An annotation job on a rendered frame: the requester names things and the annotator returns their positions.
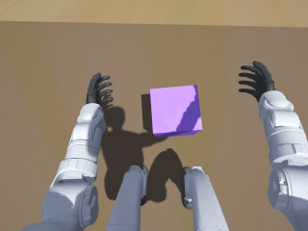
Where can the left robot shin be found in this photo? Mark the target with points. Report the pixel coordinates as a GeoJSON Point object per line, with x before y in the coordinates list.
{"type": "Point", "coordinates": [134, 168]}

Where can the right robot foot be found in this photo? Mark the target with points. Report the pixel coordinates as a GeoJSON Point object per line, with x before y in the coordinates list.
{"type": "Point", "coordinates": [187, 204]}

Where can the robot left hand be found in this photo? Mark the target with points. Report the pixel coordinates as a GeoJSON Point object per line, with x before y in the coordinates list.
{"type": "Point", "coordinates": [95, 94]}

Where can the carton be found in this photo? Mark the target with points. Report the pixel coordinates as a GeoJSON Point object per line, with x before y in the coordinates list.
{"type": "Point", "coordinates": [175, 111]}

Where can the robot right hand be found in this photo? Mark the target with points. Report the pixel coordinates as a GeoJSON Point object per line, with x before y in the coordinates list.
{"type": "Point", "coordinates": [262, 77]}

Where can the left robot forearm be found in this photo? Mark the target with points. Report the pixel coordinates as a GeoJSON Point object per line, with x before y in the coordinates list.
{"type": "Point", "coordinates": [80, 161]}

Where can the robot left upper arm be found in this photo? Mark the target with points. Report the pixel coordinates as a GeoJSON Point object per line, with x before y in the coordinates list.
{"type": "Point", "coordinates": [68, 207]}

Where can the right robot forearm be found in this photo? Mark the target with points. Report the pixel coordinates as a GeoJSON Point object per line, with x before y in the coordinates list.
{"type": "Point", "coordinates": [288, 145]}

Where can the robot right upper arm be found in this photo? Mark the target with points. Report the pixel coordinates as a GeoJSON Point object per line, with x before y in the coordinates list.
{"type": "Point", "coordinates": [288, 192]}

